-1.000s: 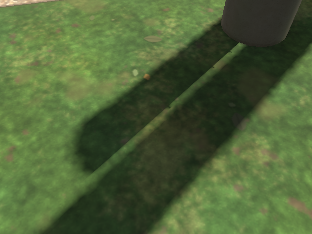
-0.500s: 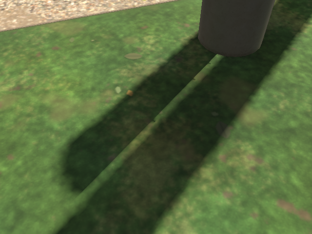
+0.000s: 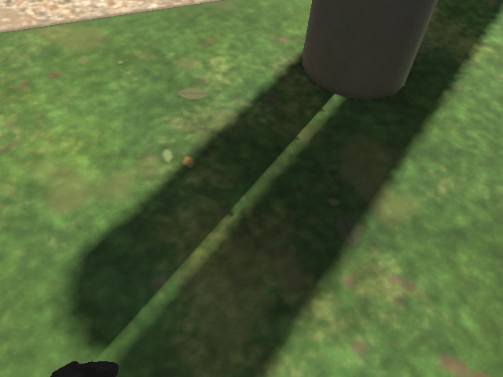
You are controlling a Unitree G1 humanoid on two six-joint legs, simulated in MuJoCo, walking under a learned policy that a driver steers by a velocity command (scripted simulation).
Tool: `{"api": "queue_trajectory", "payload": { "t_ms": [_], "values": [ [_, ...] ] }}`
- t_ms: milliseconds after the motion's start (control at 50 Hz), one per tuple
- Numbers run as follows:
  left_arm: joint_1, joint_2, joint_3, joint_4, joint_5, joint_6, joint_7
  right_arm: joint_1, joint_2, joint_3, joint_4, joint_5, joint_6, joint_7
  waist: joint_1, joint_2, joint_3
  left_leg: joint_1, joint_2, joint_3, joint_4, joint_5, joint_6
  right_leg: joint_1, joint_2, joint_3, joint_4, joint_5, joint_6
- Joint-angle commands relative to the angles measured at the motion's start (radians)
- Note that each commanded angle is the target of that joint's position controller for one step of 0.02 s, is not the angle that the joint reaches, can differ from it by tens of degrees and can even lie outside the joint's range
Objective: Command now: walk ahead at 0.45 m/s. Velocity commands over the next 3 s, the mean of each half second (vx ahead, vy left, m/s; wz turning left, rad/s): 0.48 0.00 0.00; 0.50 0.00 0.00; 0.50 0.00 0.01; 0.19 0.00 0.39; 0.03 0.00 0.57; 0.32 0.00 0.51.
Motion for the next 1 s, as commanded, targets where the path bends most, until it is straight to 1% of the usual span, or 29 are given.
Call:
{"api": "queue_trajectory", "payload": {
  "t_ms": [20,80,120,140,160,180,200,220,240,260,280,300,360,420,500,580,640,660,680,700,720,740,760,780,800,820,880,940,1000],
  "values": [
    [-0.212,0.036,0.001,-0.120,-0.008,-0.032,-0.019,0.041,-0.182,-0.040,-0.024,0.000,-0.004,-0.013,-0.022,0.125,0.097,-0.060,0.236,-0.111,-0.065,0.413,0.078,0.010,0.049,-0.054,-0.151,0.092,-0.005],
    [-0.220,0.059,0.008,-0.132,-0.011,-0.039,-0.036,0.029,-0.191,-0.042,-0.003,0.009,0.003,-0.012,0.014,0.138,0.096,0.036,0.278,-0.105,-0.005,0.588,0.080,0.038,0.066,-0.046,-0.219,0.019,-0.056],
    [-0.153,0.086,0.019,-0.114,0.003,-0.034,-0.031,0.024,-0.211,-0.048,0.004,0.008,0.015,-0.004,0.055,0.173,0.018,0.107,0.279,-0.093,0.125,0.901,0.069,0.137,0.111,-0.078,-0.217,-0.085,-0.097],
    [-0.060,0.119,0.033,-0.089,-0.002,-0.029,-0.026,0.014,-0.212,-0.049,0.004,0.011,0.020,-0.007,0.106,0.175,-0.053,0.110,0.277,-0.084,0.242,1.061,0.061,0.260,0.136,-0.091,-0.222,-0.084,-0.124],
    [0.104,0.153,0.050,-0.042,-0.004,-0.024,-0.016,-0.028,-0.218,-0.047,-0.005,0.005,0.025,-0.009,0.196,0.170,-0.147,0.019,0.247,-0.060,0.428,1.087,0.035,0.497,0.118,-0.070,-0.247,-0.015,-0.164],
    [0.314,0.218,0.065,0.002,0.013,-0.020,0.003,-0.042,-0.189,-0.034,-0.037,-0.022,0.017,-0.011,0.253,0.061,-0.318,-0.243,0.187,-0.047,0.738,0.726,0.013,0.870,-0.079,0.146,-0.172,0.027,-0.225],
    [0.342,0.257,0.070,0.015,0.018,-0.026,-0.001,0.114,-0.042,0.005,-0.036,-0.013,-0.001,0.004,0.151,-0.225,-0.484,-0.612,-0.027,-0.096,1.080,-0.247,-0.048,1.183,-0.338,0.689,-0.278,-0.197,-0.402],
    [0.314,0.163,0.052,0.018,0.003,-0.030,0.004,0.016,-0.174,-0.022,-0.035,0.016,-0.023,0.008,0.201,-0.120,-0.419,-0.708,0.009,-0.194,1.165,-0.263,-0.035,1.112,-0.300,0.741,-0.392,-0.358,-0.364],
    [0.225,0.137,0.039,0.015,0.002,-0.031,0.011,-0.106,-0.200,-0.034,-0.078,0.043,-0.036,0.010,0.171,-0.092,-0.210,-0.765,0.059,-0.158,1.143,-0.179,-0.022,0.930,-0.261,0.572,-0.441,-0.341,-0.316],
    [0.167,0.127,0.037,0.014,-0.002,-0.029,0.010,-0.154,-0.192,-0.031,-0.090,0.042,-0.042,0.001,0.136,0.009,-0.106,-0.732,0.117,-0.124,1.097,-0.096,-0.019,0.763,-0.219,0.447,-0.476,-0.243,-0.282],
    [0.133,0.113,0.032,0.012,0.009,-0.032,0.007,-0.171,-0.182,-0.036,-0.089,0.027,-0.043,-0.005,0.104,0.040,-0.056,-0.699,0.145,-0.109,1.047,-0.044,-0.025,0.649,-0.183,0.371,-0.501,-0.136,-0.269],
    [0.119,0.093,0.023,0.016,0.022,-0.036,0.002,-0.145,-0.170,-0.040,-0.080,0.024,-0.033,-0.006,0.069,0.025,-0.054,-0.633,0.172,-0.117,1.025,-0.008,-0.028,0.581,-0.149,0.308,-0.532,-0.071,-0.261],
    [0.111,0.100,0.025,0.041,0.008,-0.048,-0.006,-0.110,-0.127,-0.032,-0.072,0.015,0.000,-0.008,0.033,-0.008,-0.032,-0.610,0.200,-0.092,0.946,0.012,-0.068,0.477,-0.136,0.211,-0.593,0.012,-0.283],
    [0.153,0.138,0.031,0.074,0.004,-0.039,0.009,-0.240,-0.113,-0.021,-0.131,-0.006,0.001,-0.010,0.064,0.003,0.024,-0.683,0.214,-0.070,0.775,0.144,-0.120,0.447,-0.118,0.151,-0.630,-0.003,-0.284],
    [0.218,0.179,0.036,0.099,0.001,-0.017,0.017,-0.374,-0.092,-0.010,-0.162,0.000,-0.013,0.009,0.123,-0.006,0.018,-0.645,0.176,-0.030,0.510,0.347,-0.126,0.494,-0.087,0.077,-0.605,-0.034,-0.240],
    [0.284,0.203,0.040,0.132,-0.013,-0.003,0.015,-0.481,-0.117,-0.013,-0.207,0.014,-0.021,0.029,0.161,-0.014,0.038,-0.647,0.151,-0.031,0.386,0.323,-0.097,0.599,-0.143,0.101,-0.556,-0.077,-0.220],
    [0.284,0.218,0.046,0.146,-0.014,0.013,0.021,-0.452,-0.146,-0.023,-0.215,0.015,-0.028,0.040,0.126,-0.035,0.024,-0.592,0.132,-0.026,0.334,0.208,-0.051,0.679,-0.186,0.123,-0.485,-0.009,-0.191],
    [0.264,0.221,0.046,0.145,-0.014,0.019,0.023,-0.383,-0.161,-0.032,-0.198,0.012,-0.029,0.040,0.080,-0.035,-0.009,-0.494,0.110,-0.002,0.304,0.193,-0.032,0.679,-0.171,0.103,-0.409,0.105,-0.173],
    [0.261,0.196,0.038,0.141,-0.004,0.021,0.026,-0.248,-0.208,-0.056,-0.158,0.008,-0.033,0.033,0.012,-0.012,-0.093,-0.306,0.089,0.009,0.286,0.200,-0.003,0.642,-0.115,0.063,-0.225,0.227,-0.139],
    [0.267,0.140,0.014,0.113,0.021,0.018,0.030,-0.064,-0.284,-0.079,-0.125,-0.002,-0.031,0.022,-0.054,0.097,-0.259,-0.021,0.238,-0.142,0.321,0.250,0.054,0.483,-0.052,0.004,0.083,0.063,-0.099],
    [0.391,0.029,-0.017,0.093,0.012,-0.004,0.024,-0.019,-0.370,-0.096,-0.109,-0.014,-0.026,0.026,0.009,0.387,-0.365,0.284,0.443,-0.613,0.198,0.040,0.211,0.085,0.131,-0.019,0.417,-0.500,-0.031],
    [0.355,0.132,0.004,0.111,-0.009,-0.021,0.020,-0.019,-0.259,-0.069,-0.118,-0.005,-0.028,0.031,-0.026,0.284,-0.357,0.275,0.442,-0.730,0.108,-0.107,0.209,-0.032,0.095,0.112,0.547,-0.585,-0.038],
    [0.267,0.187,0.021,0.087,-0.030,-0.030,0.015,-0.088,-0.216,-0.053,-0.126,-0.004,-0.031,0.031,-0.019,0.209,-0.218,0.167,0.413,-0.586,0.102,-0.085,0.170,-0.093,0.046,0.103,0.570,-0.505,-0.054],
    [0.213,0.174,0.019,0.074,-0.024,-0.032,0.019,-0.152,-0.198,-0.046,-0.136,-0.005,-0.031,0.031,0.007,0.133,-0.146,0.045,0.372,-0.469,0.090,0.029,0.150,-0.068,-0.003,0.074,0.536,-0.414,-0.054],
    [0.184,0.163,0.021,0.068,-0.007,-0.029,0.022,-0.195,-0.176,-0.040,-0.137,-0.008,-0.032,0.035,0.028,0.107,-0.089,-0.052,0.334,-0.387,0.066,0.141,0.143,-0.043,-0.031,0.065,0.477,-0.353,-0.047],
    [0.197,0.153,0.024,0.070,-0.002,-0.021,0.022,-0.216,-0.161,-0.035,-0.138,-0.015,-0.037,0.035,0.057,0.126,-0.081,-0.113,0.307,-0.331,0.040,0.216,0.135,0.013,-0.055,0.071,0.442,-0.308,-0.042],
    [0.218,0.110,0.019,0.078,0.003,0.006,0.024,-0.211,-0.166,-0.038,-0.117,-0.005,-0.053,0.036,0.086,0.122,-0.066,-0.177,0.280,-0.234,-0.017,0.340,0.150,0.053,-0.061,0.056,0.374,-0.251,-0.017],
    [0.125,0.099,0.017,0.044,0.013,0.015,0.027,-0.175,-0.189,-0.045,-0.086,-0.005,-0.050,0.025,0.070,0.096,-0.022,-0.167,0.275,-0.176,-0.050,0.394,0.154,-0.027,-0.065,0.052,0.242,-0.136,0.010],
    [0.038,0.080,0.012,0.020,0.010,0.007,0.019,-0.147,-0.198,-0.045,-0.063,-0.002,-0.040,0.014,0.043,0.100,0.000,-0.156,0.246,-0.112,-0.064,0.374,0.125,-0.021,-0.052,0.037,0.067,0.009,0.014]
  ]
}}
